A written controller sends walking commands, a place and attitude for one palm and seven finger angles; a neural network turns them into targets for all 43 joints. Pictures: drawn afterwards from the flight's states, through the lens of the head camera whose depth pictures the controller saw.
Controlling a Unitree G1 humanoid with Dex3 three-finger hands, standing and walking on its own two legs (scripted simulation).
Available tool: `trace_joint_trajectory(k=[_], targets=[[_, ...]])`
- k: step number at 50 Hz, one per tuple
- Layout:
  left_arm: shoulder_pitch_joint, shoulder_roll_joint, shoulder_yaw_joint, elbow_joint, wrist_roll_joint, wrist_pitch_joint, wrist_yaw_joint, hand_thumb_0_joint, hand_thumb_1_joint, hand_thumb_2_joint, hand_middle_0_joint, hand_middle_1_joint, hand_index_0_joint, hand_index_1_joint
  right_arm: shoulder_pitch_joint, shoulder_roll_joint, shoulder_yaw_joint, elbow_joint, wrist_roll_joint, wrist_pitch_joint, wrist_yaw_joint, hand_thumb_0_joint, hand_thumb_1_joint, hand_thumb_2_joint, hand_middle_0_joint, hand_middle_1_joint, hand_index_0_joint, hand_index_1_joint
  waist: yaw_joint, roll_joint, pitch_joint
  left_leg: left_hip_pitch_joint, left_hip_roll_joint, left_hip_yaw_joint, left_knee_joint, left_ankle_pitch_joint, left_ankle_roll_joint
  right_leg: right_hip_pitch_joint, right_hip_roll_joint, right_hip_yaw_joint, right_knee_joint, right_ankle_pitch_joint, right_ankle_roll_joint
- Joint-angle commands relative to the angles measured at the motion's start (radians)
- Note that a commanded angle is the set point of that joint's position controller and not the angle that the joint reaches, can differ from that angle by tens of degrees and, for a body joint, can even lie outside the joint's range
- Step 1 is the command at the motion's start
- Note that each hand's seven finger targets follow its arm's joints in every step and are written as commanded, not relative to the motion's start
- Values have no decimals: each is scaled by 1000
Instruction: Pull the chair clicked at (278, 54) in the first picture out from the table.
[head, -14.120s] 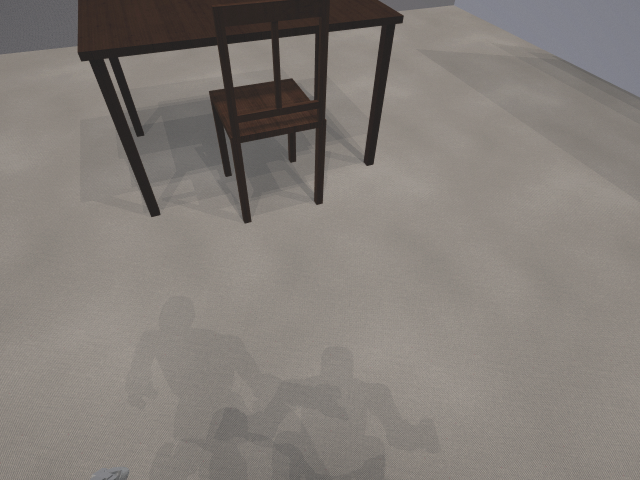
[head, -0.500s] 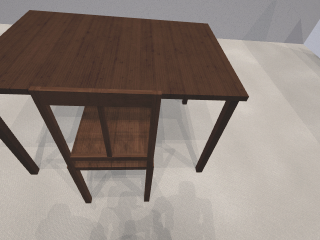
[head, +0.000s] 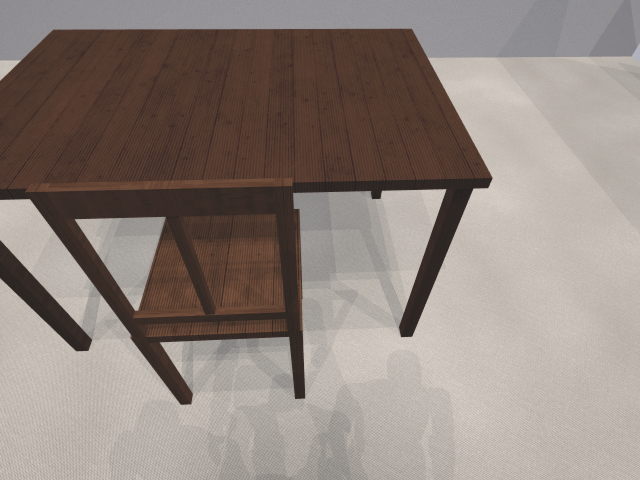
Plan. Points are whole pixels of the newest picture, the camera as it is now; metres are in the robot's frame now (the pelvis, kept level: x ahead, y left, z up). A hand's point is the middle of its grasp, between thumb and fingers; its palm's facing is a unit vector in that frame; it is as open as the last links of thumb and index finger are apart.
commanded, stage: look again from close up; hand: left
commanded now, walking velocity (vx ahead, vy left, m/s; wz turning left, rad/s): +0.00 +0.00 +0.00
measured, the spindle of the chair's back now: (194, 269) +0.47 +0.26 -0.10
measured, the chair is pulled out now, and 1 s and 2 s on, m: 0.00 0.00 0.00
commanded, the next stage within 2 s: shuffle to correct the standing spot in 0.92 s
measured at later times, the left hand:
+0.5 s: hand out of the picture -0.03 +0.10 -0.18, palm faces +0.05 -0.98 -0.19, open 7.3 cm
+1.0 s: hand out of the picture -0.04 +0.11 -0.18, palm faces +0.05 -0.98 -0.18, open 7.3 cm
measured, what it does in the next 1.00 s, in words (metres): stands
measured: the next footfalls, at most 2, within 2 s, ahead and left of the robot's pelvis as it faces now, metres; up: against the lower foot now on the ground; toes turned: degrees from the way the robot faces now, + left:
left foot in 1.70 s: +0.13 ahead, +0.02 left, +0.00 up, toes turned +14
right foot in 1.98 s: +0.22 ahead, -0.33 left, +0.00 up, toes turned +4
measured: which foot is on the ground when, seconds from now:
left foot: down 0.00-1.00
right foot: down 0.00-1.00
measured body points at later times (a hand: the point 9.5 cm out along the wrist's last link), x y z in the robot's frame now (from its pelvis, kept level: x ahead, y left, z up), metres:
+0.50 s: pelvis +0.01 -0.05 +0.00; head +0.01 -0.06 +0.45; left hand -0.03 +0.16 -0.16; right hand +0.00 -0.26 -0.17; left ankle +0.03 +0.07 -0.74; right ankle -0.07 -0.10 -0.74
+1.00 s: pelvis +0.01 -0.04 +0.00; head +0.02 -0.05 +0.45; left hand -0.04 +0.16 -0.16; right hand +0.00 -0.26 -0.17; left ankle +0.03 +0.07 -0.74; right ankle -0.07 -0.10 -0.74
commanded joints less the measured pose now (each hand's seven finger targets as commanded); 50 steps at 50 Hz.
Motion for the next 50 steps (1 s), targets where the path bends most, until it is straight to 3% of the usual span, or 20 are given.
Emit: trace_joint_trajectory(k=[1, 13, 29, 37, 42, 50], targets=[[85, 81, 14, -18, -4, -23, 6, 0, 900, 900, -200, -300, -200, -300, 67, -89, -4, -6, 1, -9, -5, 0, -900, -900, 200, 300, 200, 300, -7, 7, 77, 85, 165, -157, -28, 82, -28, -156, -117, 104, -91, 141, -11], [93, 75, 14, -21, -4, -31, 8, 0, 900, 900, -200, -300, -200, -300, 46, -92, 4, -7, -2, -9, -8, 0, -900, -900, 200, 300, 200, 300, 3, -16, 73, 56, 159, -131, 21, 121, -35, -117, -125, 110, -95, 265, 0], [114, 104, 32, -39, -6, -22, 18, 0, 900, 900, -200, -300, -200, -300, 57, -84, 4, -14, 1, 6, -20, 0, -900, -900, 200, 300, 200, 300, 16, -43, 84, -2, 147, -68, 91, 63, -52, -32, -141, 111, -87, 554, 74], [121, 101, 37, -38, -7, -19, 18, 0, 900, 900, -200, -300, -200, -300, 64, -84, 4, -19, 1, 5, -25, 0, -900, -900, 200, 300, 200, 300, 15, -20, 72, 20, 155, -68, 103, 106, -47, -26, -134, 110, -77, 580, 72], [111, 97, 35, -37, -8, -18, 14, 0, 900, 900, -200, -300, -200, -300, 69, -86, 5, -21, 0, 4, -26, 0, -900, -900, 200, 300, 200, 300, 10, 12, 85, 39, 165, -87, 85, 125, -43, -57, -124, 114, -83, 470, 50], [101, 93, 32, -35, -5, -19, 10, 0, 900, 900, -200, -300, -200, -300, 64, -95, 5, -26, -2, -1, -21, 0, -900, -900, 200, 300, 200, 300, 10, 2, 83, 47, 170, -110, 68, 137, -36, -80, -115, 112, -90, 350, 34]])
